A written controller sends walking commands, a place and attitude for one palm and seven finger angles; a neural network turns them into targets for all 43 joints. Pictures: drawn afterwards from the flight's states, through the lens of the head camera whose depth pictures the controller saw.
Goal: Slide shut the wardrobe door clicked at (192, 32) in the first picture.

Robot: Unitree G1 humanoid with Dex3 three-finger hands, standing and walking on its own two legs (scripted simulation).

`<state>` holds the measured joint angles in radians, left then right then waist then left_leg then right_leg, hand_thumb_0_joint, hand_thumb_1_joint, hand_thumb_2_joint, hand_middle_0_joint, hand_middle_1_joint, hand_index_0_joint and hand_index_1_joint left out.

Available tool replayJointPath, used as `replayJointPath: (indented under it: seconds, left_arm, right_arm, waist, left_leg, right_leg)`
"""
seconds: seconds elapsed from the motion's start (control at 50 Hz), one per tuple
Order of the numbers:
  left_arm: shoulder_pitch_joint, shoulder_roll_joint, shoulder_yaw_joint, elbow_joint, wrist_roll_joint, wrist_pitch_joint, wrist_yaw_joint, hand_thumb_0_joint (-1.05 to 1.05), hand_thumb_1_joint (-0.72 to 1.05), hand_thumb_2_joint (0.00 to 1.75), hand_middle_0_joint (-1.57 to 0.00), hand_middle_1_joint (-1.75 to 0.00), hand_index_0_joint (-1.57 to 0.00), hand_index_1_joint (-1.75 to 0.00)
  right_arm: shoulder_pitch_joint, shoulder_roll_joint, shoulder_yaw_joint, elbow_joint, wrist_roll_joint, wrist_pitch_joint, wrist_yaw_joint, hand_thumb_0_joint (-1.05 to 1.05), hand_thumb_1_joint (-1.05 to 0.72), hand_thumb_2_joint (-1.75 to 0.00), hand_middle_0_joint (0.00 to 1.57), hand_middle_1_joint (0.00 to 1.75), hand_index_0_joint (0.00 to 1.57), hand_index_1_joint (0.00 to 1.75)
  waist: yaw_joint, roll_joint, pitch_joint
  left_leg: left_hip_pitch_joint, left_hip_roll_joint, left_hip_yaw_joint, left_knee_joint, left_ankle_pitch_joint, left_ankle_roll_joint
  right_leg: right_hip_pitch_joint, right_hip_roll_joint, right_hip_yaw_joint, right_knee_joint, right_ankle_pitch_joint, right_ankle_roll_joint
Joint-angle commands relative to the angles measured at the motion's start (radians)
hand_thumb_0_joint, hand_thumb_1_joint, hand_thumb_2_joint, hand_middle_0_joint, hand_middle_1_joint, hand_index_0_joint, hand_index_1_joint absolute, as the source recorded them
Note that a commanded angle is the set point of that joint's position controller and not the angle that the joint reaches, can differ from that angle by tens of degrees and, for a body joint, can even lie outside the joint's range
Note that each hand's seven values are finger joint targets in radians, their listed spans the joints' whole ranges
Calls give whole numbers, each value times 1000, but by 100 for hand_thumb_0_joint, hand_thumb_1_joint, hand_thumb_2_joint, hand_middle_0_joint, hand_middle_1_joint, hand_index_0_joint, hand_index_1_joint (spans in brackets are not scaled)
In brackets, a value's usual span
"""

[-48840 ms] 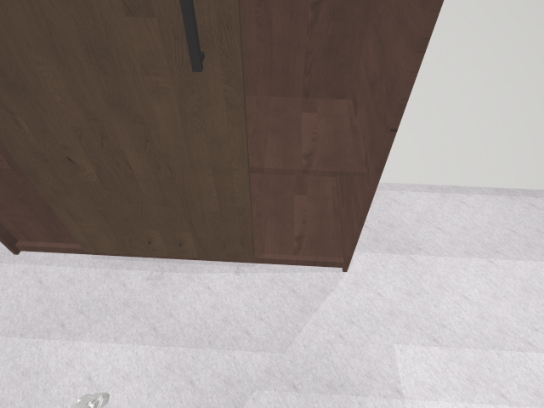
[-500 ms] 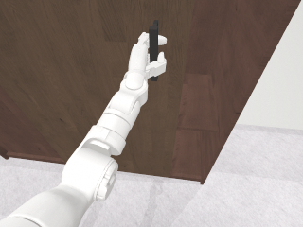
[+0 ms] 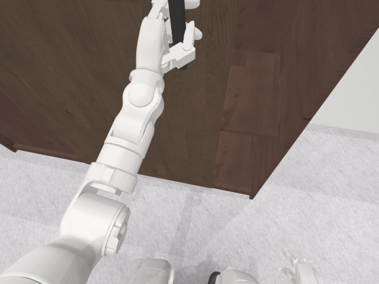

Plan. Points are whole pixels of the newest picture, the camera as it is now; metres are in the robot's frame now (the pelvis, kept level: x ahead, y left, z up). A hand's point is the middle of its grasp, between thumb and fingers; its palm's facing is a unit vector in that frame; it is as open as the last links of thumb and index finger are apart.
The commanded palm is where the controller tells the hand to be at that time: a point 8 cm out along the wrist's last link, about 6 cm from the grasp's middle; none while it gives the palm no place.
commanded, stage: step sideways, sliding the door along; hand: left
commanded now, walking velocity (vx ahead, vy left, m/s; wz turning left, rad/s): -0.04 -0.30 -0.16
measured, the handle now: (181, 23) +0.51 +0.07 +0.22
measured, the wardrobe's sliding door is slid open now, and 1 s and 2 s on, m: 0.20 0.12 0.02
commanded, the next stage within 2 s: stop walking and hold the door there in 1.96 s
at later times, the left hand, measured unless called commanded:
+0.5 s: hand (199, 45) +0.47 +0.03 +0.20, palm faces +0.20 -0.98 -0.08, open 5.9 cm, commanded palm +0.43 +0.00 +0.21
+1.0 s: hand (243, 53) +0.45 -0.04 +0.21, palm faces -0.04 -1.00 -0.02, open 6.0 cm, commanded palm +0.43 -0.07 +0.21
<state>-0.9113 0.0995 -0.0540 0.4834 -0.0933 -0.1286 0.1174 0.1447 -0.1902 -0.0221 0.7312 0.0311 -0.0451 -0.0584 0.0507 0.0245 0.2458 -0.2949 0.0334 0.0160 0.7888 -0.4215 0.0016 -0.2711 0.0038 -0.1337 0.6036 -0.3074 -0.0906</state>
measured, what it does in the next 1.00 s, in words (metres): steps to the right: right foot, then left foot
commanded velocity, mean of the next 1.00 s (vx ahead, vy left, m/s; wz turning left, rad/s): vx -0.13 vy -0.08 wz -0.20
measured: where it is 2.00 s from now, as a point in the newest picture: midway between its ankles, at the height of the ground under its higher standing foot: outside the picture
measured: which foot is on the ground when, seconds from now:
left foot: down 0.00-0.56, up 0.58-0.62, down 0.64-1.00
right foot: down 0.00-0.02, up 0.04-0.26, down 0.28-1.00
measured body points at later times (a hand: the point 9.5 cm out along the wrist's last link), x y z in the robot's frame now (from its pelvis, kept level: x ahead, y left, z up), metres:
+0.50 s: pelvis +0.06 -0.12 -0.01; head +0.18 -0.12 +0.42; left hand +0.45 +0.09 +0.21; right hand +0.31 -0.32 -0.12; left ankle +0.00 +0.10 -0.72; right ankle +0.11 -0.23 -0.73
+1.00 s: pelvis +0.09 -0.10 +0.00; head +0.20 -0.11 +0.44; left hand +0.45 +0.02 +0.21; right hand +0.34 -0.28 -0.10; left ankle +0.02 +0.05 -0.73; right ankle +0.11 -0.23 -0.72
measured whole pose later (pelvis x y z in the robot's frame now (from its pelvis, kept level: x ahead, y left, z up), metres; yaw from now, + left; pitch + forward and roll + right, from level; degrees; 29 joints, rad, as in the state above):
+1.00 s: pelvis +0.09 -0.10 +0.00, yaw +1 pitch +3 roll +0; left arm -0.43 0.03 -0.16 -0.19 -0.03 -0.09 0.13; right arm 0.04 -0.20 -0.02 0.55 0.02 -0.14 0.04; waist 0.11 0.05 0.20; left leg -0.20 0.15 0.14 0.55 -0.38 -0.09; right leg -0.42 -0.03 -0.02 0.70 -0.24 -0.01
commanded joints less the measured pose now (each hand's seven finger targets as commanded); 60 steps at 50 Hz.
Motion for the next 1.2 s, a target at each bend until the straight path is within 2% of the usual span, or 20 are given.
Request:
replayJointPath:
  seconds: [0.0, 0.02, 0.06, 0.22, 0.3, 0.32, 0.36, 0.42, 0.48, 0.52, 0.56, 0.6, 0.62, 0.68, 0.74, 0.8, 0.84, 0.94, 1.1, 1.18]
  left_arm:
    - [-668, -146, -270, -474, 34, -131, -101, 0, 90, 90, -45, -140, -45, -140]
    - [-651, -146, -243, -453, 18, -117, -111, 0, 90, 90, -45, -140, -45, -140]
    - [-681, -138, -237, -523, 34, -124, -117, 0, 90, 90, -45, -140, -45, -140]
    - [-520, -66, -205, -603, 45, -111, -115, 0, 90, 90, -45, -140, -45, -140]
    - [-394, 29, -141, -665, 66, -82, -98, 0, 90, 90, -45, -140, -45, -140]
    - [-339, -8, -166, -691, 66, -81, -100, 0, 90, 90, -45, -140, -45, -140]
    - [-327, -50, -214, -819, 59, -84, -91, 0, 90, 90, -45, -140, -45, -140]
    - [-315, -83, -242, -909, 41, -110, -104, 0, 90, 90, -45, -140, -45, -140]
    - [-238, -52, -226, -896, 59, -116, -104, 0, 90, 90, -45, -140, -45, -140]
    - [-164, -1, -196, -893, 74, -113, -94, 0, 90, 90, -45, -140, -45, -140]
    - [-104, -49, -240, -940, 75, -108, -83, 0, 90, 90, -45, -140, -45, -140]
    - [-116, -89, -286, -1012, 72, -110, -80, 0, 90, 90, -45, -140, -45, -140]
    - [-102, -107, -303, -1026, 66, -115, -87, 0, 90, 90, -45, -140, -45, -140]
    - [-119, -151, -357, -1042, 60, -129, -96, 0, 90, 90, -45, -140, -45, -140]
    - [-104, -153, -374, -1041, 72, -130, -93, 0, 90, 90, -45, -140, -45, -140]
    - [-35, -147, -380, -1047, 87, -111, -80, 0, 90, 90, -45, -140, -45, -140]
    - [-4, -187, -427, -1076, 87, -103, -78, 0, 90, 90, -45, -140, -45, -140]
    - [-9, -201, -448, -1111, 85, -157, -107, 0, 90, 90, -45, -140, -45, -140]
    - [5, -100, -308, -1060, 85, -157, -95, 0, 90, 90, -45, -140, -45, -140]
    - [48, -90, -294, -1027, 81, -154, -92, 0, 90, 90, -45, -140, -45, -140]
  right_arm:
    - [-53, -124, -71, -179, -7, -55, 19, 0, -90, -90, 20, 30, 20, 30]
    - [-85, -127, -78, -197, 1, -40, 54, 0, -90, -90, 20, 30, 20, 30]
    - [-89, -115, -70, -229, -2, -26, 71, 0, -90, -90, 20, 30, 20, 30]
    - [-152, -118, -53, -278, 15, -32, 69, 0, -90, -90, 20, 30, 20, 30]
    - [-166, -85, -63, -228, 24, -58, 44, 0, -90, -90, 20, 30, 20, 30]
    - [-161, -60, -52, -220, 18, -64, 36, 0, -90, -90, 20, 30, 20, 30]
    - [-170, -62, -42, -206, 4, -90, 23, 0, -90, -90, 20, 30, 20, 30]
    - [-153, -102, -65, -265, 2, -125, 57, 0, -90, -90, 20, 30, 20, 30]
    - [-136, -111, -59, -282, 19, -144, 76, 0, -90, -90, 20, 30, 20, 30]
    - [-158, -101, -64, -281, 19, -142, 62, 0, -90, -90, 20, 30, 20, 30]
    - [-155, -73, -44, -263, 13, -140, 49, 0, -90, -90, 20, 30, 20, 30]
    - [-158, -93, -51, -259, 0, -149, 43, 0, -90, -90, 20, 30, 20, 30]
    - [-163, -128, -65, -280, -3, -148, 54, 0, -90, -90, 20, 30, 20, 30]
    - [-159, -101, -42, -330, 4, -163, 88, 0, -90, -90, 20, 30, 20, 30]
    - [-156, -116, -29, -318, 15, -176, 89, 0, -90, -90, 20, 30, 20, 30]
    - [-164, -100, -41, -300, 7, -159, 75, 0, -90, -90, 20, 30, 20, 30]
    - [-161, -90, -37, -278, 2, -146, 67, 0, -90, -90, 20, 30, 20, 30]
    - [-157, -115, -40, -349, -6, -154, 105, 0, -90, -90, 20, 30, 20, 30]
    - [-148, -101, -36, -315, -2, -107, 103, 0, -90, -90, 20, 30, 20, 30]
    - [-178, -86, -37, -312, -10, -88, 99, 0, -90, -90, 20, 30, 20, 30]
  waist:
    - [-149, 164, -683]
    - [-101, 142, -710]
    - [-127, 65, -607]
    - [-110, 213, -555]
    - [-94, -266, -613]
    - [-82, -270, -606]
    - [-104, -101, -652]
    - [-91, 217, -678]
    - [-87, 66, -660]
    - [-70, -257, -681]
    - [-58, -205, -652]
    - [-85, -106, -707]
    - [-74, 7, -738]
    - [-71, 253, -631]
    - [-76, 86, -605]
    - [-84, -218, -656]
    - [-77, -162, -653]
    - [-78, 151, -672]
    - [-105, -8, -687]
    - [-92, 100, -623]
  left_leg:
    - [689, 355, -300, -314, 990, 152]
    - [735, 450, -320, -273, 976, 204]
    - [729, 460, -282, -228, 926, 225]
    - [398, 258, 74, -84, 746, 48]
    - [25, 12, 50, 92, 78, -52]
    - [-7, 10, 18, 30, -68, -30]
    - [193, 66, 63, -267, 296, -10]
    - [568, 272, 25, -183, 1098, 70]
    - [449, 175, 121, -37, 920, 15]
    - [84, 48, 113, 48, 215, -32]
    - [-6, 32, 46, -145, -17, -18]
    - [288, 113, 82, -320, 542, 5]
    - [462, 223, 26, -263, 883, 44]
    - [575, 286, 85, -220, 1150, 90]
    - [420, 204, 150, -72, 923, 38]
    - [138, 63, 131, -44, 335, -23]
    - [154, 55, 110, -184, 231, -6]
    - [627, 291, 88, -179, 1308, 64]
    - [381, 212, 151, -86, 1014, -12]
    - [458, 269, 142, -200, 1109, -1]
  right_leg:
    - [-287, -35, 135, 395, 131, 82]
    - [-343, -53, 264, 511, -140, 49]
    - [-467, -85, 261, 470, -189, 43]
    - [53, -1, 33, 6, 231, 78]
    - [382, -214, 319, -23, 1114, -31]
    - [378, -229, 314, -18, 1131, -23]
    - [289, -173, 198, 101, 1093, 42]
    - [-49, -36, 95, 109, 212, 99]
    - [114, -35, 99, -66, 588, 87]
    - [411, -193, 289, -25, 1237, 22]
    - [421, -224, 298, 6, 1252, 13]
    - [224, -138, 209, 96, 1060, 71]
    - [50, -83, 154, 111, 674, 106]
    - [-145, -19, 107, 134, 37, 81]
    - [33, -34, 108, 4, 488, 82]
    - [284, -174, 317, 12, 1271, 23]
    - [245, -163, 304, 30, 1179, 36]
    - [-203, -2, 86, 132, 101, 79]
    - [133, -53, 104, 29, 837, 54]
    - [8, -18, 79, 35, 511, 82]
